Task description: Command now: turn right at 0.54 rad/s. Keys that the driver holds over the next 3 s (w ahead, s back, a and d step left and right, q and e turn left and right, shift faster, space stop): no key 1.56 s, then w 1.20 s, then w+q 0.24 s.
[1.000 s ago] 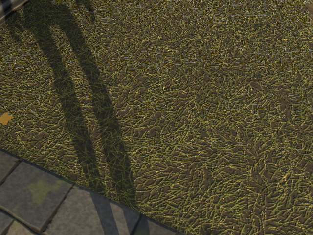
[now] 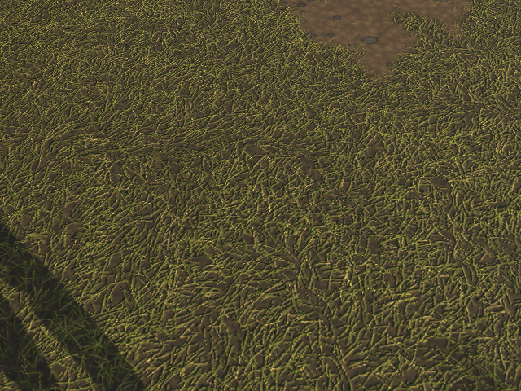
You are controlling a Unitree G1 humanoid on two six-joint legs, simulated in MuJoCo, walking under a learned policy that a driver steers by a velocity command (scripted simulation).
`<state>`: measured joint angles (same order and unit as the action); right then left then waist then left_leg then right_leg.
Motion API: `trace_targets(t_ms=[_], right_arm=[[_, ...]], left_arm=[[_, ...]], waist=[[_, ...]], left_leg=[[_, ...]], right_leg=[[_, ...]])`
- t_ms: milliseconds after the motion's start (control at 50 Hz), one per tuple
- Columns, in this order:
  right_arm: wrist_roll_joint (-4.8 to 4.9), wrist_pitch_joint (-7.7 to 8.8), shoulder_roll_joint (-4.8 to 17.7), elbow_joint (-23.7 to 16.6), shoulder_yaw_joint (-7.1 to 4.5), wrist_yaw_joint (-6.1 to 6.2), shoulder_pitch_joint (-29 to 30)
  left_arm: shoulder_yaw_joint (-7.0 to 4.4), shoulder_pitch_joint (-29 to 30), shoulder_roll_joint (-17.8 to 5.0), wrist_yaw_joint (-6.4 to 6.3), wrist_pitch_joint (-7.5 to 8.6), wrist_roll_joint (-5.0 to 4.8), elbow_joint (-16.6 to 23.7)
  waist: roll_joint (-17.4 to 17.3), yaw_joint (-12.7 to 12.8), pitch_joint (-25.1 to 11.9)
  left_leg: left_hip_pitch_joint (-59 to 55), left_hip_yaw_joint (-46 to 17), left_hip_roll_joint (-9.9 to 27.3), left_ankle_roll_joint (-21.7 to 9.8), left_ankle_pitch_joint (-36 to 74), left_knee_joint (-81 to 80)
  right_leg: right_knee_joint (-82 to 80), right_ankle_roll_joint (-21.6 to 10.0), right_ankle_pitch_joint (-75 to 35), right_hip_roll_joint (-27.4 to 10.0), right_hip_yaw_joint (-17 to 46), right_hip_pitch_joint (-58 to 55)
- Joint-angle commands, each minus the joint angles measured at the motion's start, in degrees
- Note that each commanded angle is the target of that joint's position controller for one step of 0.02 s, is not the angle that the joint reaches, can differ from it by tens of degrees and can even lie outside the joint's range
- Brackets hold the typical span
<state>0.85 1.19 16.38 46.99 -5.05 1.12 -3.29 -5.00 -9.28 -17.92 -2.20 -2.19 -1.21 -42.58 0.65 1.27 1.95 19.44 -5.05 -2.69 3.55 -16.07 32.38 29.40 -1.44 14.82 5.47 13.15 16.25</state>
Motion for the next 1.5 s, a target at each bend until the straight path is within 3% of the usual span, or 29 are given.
trace_targets(t_ms=[20,40,60,80,100,120,140,200,260,300,340,360,380,400,420,440,460,500,740,1080,1500], right_arm=[[-0.56,1.39,8.52,-1.96,-2.28,-0.46,-5.52],[-1.59,0.84,11.48,-2.94,-2.45,-0.04,-4.51],[-3.45,0.61,12.64,-2.68,-2.40,-0.37,-5.31],[-2.81,0.81,10.17,-3.80,-1.75,-0.42,-3.48],[-2.17,0.80,7.52,-4.35,-1.06,-0.37,-1.14],[-1.51,0.62,6.69,-4.64,-0.65,-0.33,0.26],[-0.82,0.49,6.22,-4.41,-0.30,-0.21,0.43],[-1.13,-0.08,5.76,-2.76,0.31,0.36,-1.93],[-1.06,-0.65,7.45,-1.93,0.17,0.57,-2.66],[-0.75,-1.04,9.09,-1.26,-0.10,0.38,-4.34],[0.11,-1.15,8.44,-0.82,0.40,0.15,-3.87],[0.34,-0.82,7.43,0.05,0.82,-0.01,-5.95],[-0.84,-0.10,5.82,-0.01,1.51,-0.42,-7.12],[-1.99,0.72,2.93,-0.04,2.20,-0.95,-9.29],[-2.21,0.69,3.51,-0.10,2.36,-0.75,-6.52],[-2.03,0.47,4.87,0.14,2.07,-0.64,-4.50],[-1.79,0.17,5.19,0.68,1.94,-0.38,-3.89],[-1.57,-0.55,5.74,1.54,1.80,0.10,-5.21],[-1.11,-0.79,5.64,7.45,1.80,0.75,-6.83],[-0.91,-1.24,4.81,12.83,2.17,1.52,-8.67],[-0.88,-1.37,2.02,15.67,3.10,1.84,-12.37]], left_arm=[[-1.27,2.01,-6.88,-0.67,0.06,-0.02,4.95],[-0.19,-2.49,-2.89,-0.48,0.26,1.32,4.40],[-1.17,-3.29,-5.84,-0.42,0.96,0.81,6.08],[-2.24,-3.94,-10.01,-0.34,1.34,1.01,4.86],[-2.89,-3.24,-11.22,-0.33,1.12,0.48,3.70],[-2.77,-3.60,-9.67,-0.63,0.48,0.42,2.54],[-2.39,-3.23,-8.39,-0.73,0.06,0.67,2.67],[-0.87,-1.53,-4.44,-0.26,0.27,0.24,3.74],[0.66,0.85,-2.10,0.12,0.64,0.80,4.56],[0.45,0.46,-3.38,0.29,0.82,0.40,4.16],[0.23,-3.27,-3.48,0.52,0.92,0.58,2.23],[0.07,-3.57,-4.54,0.54,0.88,1.02,2.10],[-0.33,-4.19,-7.48,0.15,0.75,1.51,2.65],[-0.58,-2.25,-9.80,0.06,0.46,1.98,2.78],[0.51,-0.42,-5.37,0.95,0.86,2.22,2.97],[1.08,0.71,-3.13,1.55,1.41,2.51,2.91],[1.01,0.07,-3.53,1.73,1.84,2.78,2.35],[1.11,-0.70,-4.04,1.84,2.80,2.37,1.60],[1.73,-2.26,-2.71,1.49,3.18,1.77,-1.67],[2.27,-4.58,-2.02,0.96,2.97,1.48,-8.06],[3.24,-7.70,-0.27,0.41,2.78,1.21,-14.15]], waist=[[5.52,-3.07,-8.91],[-8.80,0.29,-10.35],[-17.56,0.77,-8.67],[-12.15,0.45,-7.57],[-8.53,0.54,-5.79],[-6.93,0.96,-4.84],[-7.60,0.38,-3.93],[-9.83,-0.63,-4.37],[-11.63,-2.40,-5.32],[-11.98,-3.19,-5.42],[-10.39,-0.84,-4.90],[-8.79,-0.80,-4.70],[-3.07,-1.86,-6.82],[7.64,-5.33,-7.46],[8.28,-3.68,-7.08],[6.44,-3.13,-4.89],[5.96,-2.40,-3.68],[6.18,-2.73,-1.39],[0.21,-2.36,-1.80],[-0.18,-2.27,-0.65],[-0.71,-1.86,0.98]], left_leg=[[-12.26,-2.73,6.28,-3.27,14.10,-13.09],[-18.68,-14.53,18.29,-8.32,29.54,-12.98],[-16.68,-26.87,26.61,-19.06,36.76,-13.46],[-14.86,-25.14,26.52,-21.41,31.78,-14.15],[-13.16,-18.22,21.91,-18.65,27.26,-13.47],[-12.23,-13.65,18.18,-16.05,22.64,-13.30],[-11.63,-11.87,17.06,-15.72,22.83,-13.40],[-12.36,-6.39,13.95,-15.84,23.50,-13.90],[-12.19,-5.00,13.95,-15.83,23.56,-13.28],[-11.93,-6.13,14.79,-16.12,24.15,-12.41],[-9.59,-5.43,13.92,-14.30,23.10,-10.32],[-7.24,-5.00,12.92,-11.57,20.36,-9.60],[-3.11,-2.59,10.62,-7.58,14.46,-6.09],[-1.81,3.13,5.17,-3.91,2.47,-4.56],[-6.87,3.53,5.40,-1.87,0.65,-5.97],[-8.10,3.78,5.15,-1.08,4.06,-6.05],[-8.29,4.21,4.86,-0.97,5.89,-5.38],[-8.12,3.64,5.32,-1.22,8.00,-5.60],[-10.02,3.43,5.74,-0.82,11.60,-6.39],[-9.78,3.88,5.33,-1.40,11.09,-6.76],[-8.24,4.45,4.42,-1.81,8.95,-7.22]], right_leg=[[2.14,-4.50,-12.90,-8.84,11.96,-2.27],[15.05,-1.24,10.58,-0.86,2.47,5.60],[25.93,1.28,27.13,3.42,-1.69,15.07],[35.25,2.89,24.12,-0.23,-0.99,16.49],[38.31,3.71,19.51,-1.00,-1.42,16.42],[38.95,4.59,16.47,-1.30,-2.04,16.12],[39.55,5.45,13.92,-1.32,-2.07,16.26],[30.58,6.58,10.58,-2.35,-5.88,12.79],[15.40,6.86,11.10,-5.56,-10.35,5.13],[7.86,6.50,8.49,-5.09,-12.28,1.06],[-6.33,4.55,-2.60,-4.24,-13.79,-6.28],[-11.08,2.92,-8.08,-5.20,-11.85,-10.71],[-9.42,0.80,-19.44,-11.30,-5.01,-16.86],[-6.41,-3.65,-24.04,-16.29,-0.92,-14.78],[-7.85,-6.12,-14.17,-16.55,-0.16,-7.66],[-8.30,-4.57,-6.83,-13.51,-1.97,-5.79],[-8.41,-2.93,-4.36,-11.44,-3.43,-4.63],[-8.24,-1.70,-5.61,-10.66,-3.95,-3.00],[-6.11,-1.49,-10.83,-8.55,-6.18,-4.17],[-5.89,-0.49,-9.46,-6.67,-8.84,-3.69],[-6.22,0.27,-6.24,-5.85,-10.30,-2.79]])
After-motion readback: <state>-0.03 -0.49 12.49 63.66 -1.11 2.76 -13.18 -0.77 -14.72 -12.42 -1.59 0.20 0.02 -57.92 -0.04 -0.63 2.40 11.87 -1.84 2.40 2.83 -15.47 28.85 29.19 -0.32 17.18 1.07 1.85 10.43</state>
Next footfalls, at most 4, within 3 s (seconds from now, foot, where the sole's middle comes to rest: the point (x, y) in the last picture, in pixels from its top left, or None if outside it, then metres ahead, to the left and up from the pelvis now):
0.02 left None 0.06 0.13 -0.78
0.38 right None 0.01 -0.14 -0.78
2.24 right None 0.41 -0.17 -0.79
2.76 left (277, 282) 0.77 0.01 -0.82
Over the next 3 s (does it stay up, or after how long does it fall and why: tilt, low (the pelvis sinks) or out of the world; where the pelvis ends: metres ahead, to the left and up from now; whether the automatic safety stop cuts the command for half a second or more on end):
stays up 0.69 -0.06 -0.04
